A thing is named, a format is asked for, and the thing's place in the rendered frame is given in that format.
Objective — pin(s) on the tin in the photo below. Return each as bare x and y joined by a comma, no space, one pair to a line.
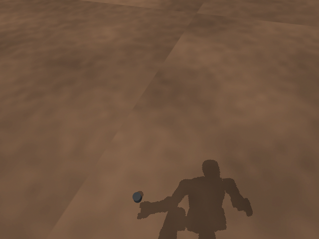
137,197

